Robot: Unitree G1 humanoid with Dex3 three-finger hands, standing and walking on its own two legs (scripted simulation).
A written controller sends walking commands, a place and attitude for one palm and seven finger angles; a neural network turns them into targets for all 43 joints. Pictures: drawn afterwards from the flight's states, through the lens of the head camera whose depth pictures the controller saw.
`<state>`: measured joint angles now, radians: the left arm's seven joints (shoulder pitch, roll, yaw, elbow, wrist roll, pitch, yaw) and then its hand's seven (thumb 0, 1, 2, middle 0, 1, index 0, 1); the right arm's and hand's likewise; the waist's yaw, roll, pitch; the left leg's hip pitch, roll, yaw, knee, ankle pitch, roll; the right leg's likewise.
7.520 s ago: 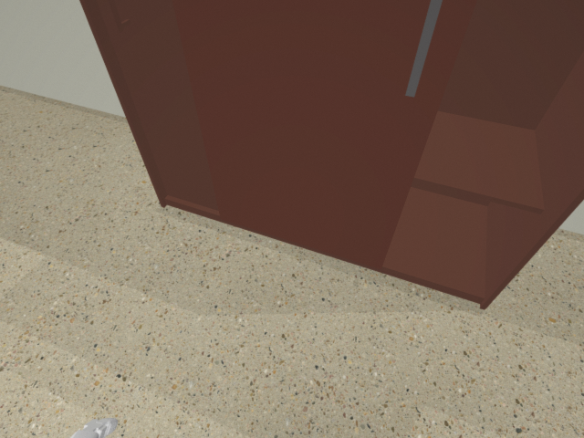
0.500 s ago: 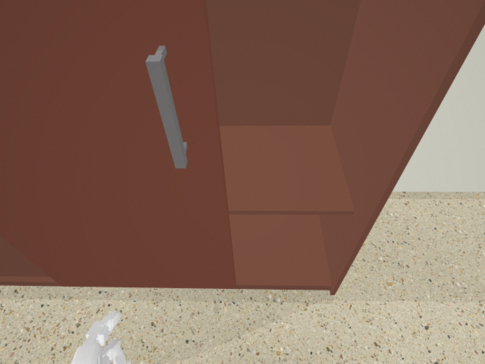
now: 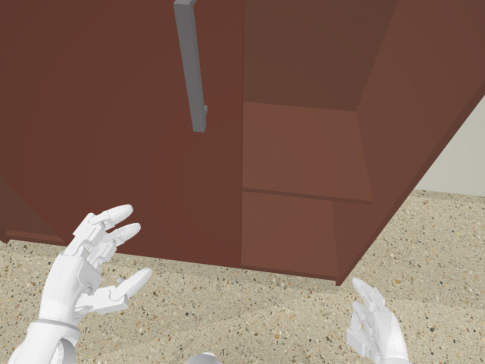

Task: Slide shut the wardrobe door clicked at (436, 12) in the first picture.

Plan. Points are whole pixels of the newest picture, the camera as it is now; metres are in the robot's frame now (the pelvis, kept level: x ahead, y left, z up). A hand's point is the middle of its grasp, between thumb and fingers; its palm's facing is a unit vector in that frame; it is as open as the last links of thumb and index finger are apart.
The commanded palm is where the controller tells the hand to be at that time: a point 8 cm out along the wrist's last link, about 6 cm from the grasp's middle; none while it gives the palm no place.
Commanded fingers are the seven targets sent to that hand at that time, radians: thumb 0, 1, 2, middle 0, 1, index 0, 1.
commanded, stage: raise the hand with hooked fingers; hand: left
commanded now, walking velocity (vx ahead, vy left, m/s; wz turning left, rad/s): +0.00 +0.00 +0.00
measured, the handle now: (195, 69) +0.52 +0.14 +0.21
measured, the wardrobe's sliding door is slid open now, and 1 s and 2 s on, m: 0.39 0.39 0.39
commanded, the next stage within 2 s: move the hooked fingers beside the handle in 1.44 s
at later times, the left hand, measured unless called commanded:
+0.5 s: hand (78, 208) +0.27 +0.25 +0.16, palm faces +0.05 -1.00 -0.08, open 13.0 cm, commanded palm +0.24 +0.30 +0.17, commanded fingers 0.00 -0.48 0.31 -0.30 -1.18 -0.30 -1.18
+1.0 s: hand (35, 128) +0.32 +0.29 +0.24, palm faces +0.08 -0.99 -0.11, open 14.0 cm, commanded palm +0.28 +0.33 +0.24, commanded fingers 0.00 -0.50 0.30 -0.30 -1.20 -0.30 -1.20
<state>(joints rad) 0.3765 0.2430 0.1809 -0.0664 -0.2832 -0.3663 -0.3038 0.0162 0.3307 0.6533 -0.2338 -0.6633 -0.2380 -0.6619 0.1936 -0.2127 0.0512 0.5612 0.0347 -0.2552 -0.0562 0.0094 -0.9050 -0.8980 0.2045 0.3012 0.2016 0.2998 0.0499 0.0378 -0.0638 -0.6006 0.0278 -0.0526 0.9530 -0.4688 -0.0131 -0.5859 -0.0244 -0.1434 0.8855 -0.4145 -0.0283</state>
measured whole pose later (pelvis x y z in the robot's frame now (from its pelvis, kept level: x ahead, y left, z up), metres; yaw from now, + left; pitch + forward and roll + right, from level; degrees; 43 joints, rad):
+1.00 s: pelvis +0.03 +0.01 +0.05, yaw -1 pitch -1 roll -1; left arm -0.13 0.48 0.49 0.11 -0.34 0.14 -0.43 -0.01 -0.50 0.30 -0.30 -1.20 -0.30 -1.19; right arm 0.22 -0.27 0.08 0.65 0.07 -0.26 -0.10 0.01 -0.90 -0.90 0.21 0.30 0.20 0.30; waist 0.05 0.07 -0.03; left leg -0.17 0.00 0.00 0.48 -0.30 0.01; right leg -0.18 -0.03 -0.10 0.45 -0.25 0.00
